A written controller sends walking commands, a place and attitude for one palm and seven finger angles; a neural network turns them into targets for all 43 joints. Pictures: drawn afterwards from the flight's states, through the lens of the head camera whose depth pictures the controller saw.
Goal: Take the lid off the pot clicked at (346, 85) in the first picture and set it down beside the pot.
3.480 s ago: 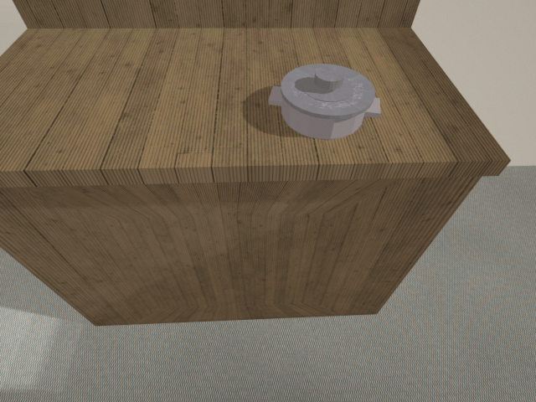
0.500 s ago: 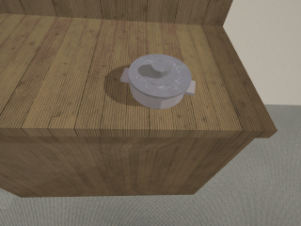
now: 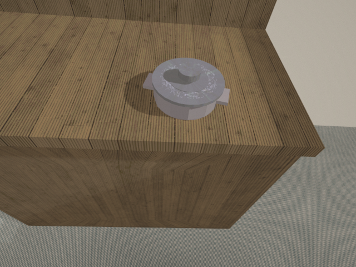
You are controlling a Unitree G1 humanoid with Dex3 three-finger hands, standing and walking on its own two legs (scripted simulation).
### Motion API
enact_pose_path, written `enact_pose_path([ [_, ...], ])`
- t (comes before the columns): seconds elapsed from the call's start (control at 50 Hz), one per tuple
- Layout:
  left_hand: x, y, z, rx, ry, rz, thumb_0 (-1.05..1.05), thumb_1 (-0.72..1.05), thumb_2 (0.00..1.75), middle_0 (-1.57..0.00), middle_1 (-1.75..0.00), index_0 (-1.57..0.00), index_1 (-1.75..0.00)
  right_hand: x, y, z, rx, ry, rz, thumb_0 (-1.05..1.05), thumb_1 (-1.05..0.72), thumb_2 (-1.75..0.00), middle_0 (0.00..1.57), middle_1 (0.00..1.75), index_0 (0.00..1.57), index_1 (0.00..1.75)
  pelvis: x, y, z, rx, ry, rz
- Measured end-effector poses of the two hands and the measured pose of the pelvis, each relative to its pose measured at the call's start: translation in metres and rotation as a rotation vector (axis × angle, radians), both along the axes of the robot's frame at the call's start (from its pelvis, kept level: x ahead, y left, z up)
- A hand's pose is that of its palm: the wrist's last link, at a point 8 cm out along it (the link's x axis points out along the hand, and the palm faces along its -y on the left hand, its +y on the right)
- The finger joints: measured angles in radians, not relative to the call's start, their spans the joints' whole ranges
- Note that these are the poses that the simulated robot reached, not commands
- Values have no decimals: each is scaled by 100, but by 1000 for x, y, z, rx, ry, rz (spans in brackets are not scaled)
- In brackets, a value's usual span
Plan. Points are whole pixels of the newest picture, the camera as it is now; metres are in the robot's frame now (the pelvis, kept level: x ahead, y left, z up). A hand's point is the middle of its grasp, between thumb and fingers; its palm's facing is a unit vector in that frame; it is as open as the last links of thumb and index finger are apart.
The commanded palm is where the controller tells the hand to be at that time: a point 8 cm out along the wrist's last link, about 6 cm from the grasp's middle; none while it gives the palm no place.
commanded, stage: come to a stop and stand still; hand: left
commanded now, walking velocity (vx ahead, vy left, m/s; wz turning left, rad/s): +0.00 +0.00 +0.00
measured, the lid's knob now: (189, 72) +0.51 +0.03 +0.16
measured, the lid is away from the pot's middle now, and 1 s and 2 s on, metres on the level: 0.00 0.00 0.00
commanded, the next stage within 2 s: look again from close up in 0.60 s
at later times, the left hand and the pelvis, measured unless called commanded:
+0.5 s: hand out of the picture +0.04 +0.22 -0.17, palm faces +0.01 -0.98 -0.19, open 7.4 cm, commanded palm none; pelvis +0.00 +0.04 +0.01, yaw -1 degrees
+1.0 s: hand out of the picture -0.04 +0.21 -0.18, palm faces +0.04 -0.98 -0.18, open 7.4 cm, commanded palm none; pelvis -0.02 +0.04 +0.00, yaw +0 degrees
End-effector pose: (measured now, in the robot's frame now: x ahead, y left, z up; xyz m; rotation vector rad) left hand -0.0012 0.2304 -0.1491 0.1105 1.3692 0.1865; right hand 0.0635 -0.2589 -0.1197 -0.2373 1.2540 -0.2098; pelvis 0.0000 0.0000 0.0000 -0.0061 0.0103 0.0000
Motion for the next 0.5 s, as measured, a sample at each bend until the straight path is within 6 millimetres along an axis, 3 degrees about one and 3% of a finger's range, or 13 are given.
enact_pose_path([
  [0.06,0,16,-13,-16,15,4,0,90,90,-20,-30,-20,-30,-3,19,2,-14,-16,8,0,-91,-89,20,30,19,29,-1,13,-5,-5,-8,3],
  [0.18,18,37,-2,-12,-16,-6,0,91,90,-20,-30,-20,-30,-17,59,7,18,6,2,0,-92,-89,20,30,20,29,-1,29,8,-17,-10,5],
  [0.36,45,45,8,9,-84,-47,0,91,90,-19,-30,-19,-30,-41,73,-4,54,49,-36,0,-94,-89,21,30,20,29,-2,41,8,9,-2,-1],
  [0.5,36,36,9,6,-53,-66,0,91,90,-19,-30,-19,-30,-66,78,-13,85,96,-81,0,-94,-89,20,30,20,29,-3,43,7,4,-10,-21],
])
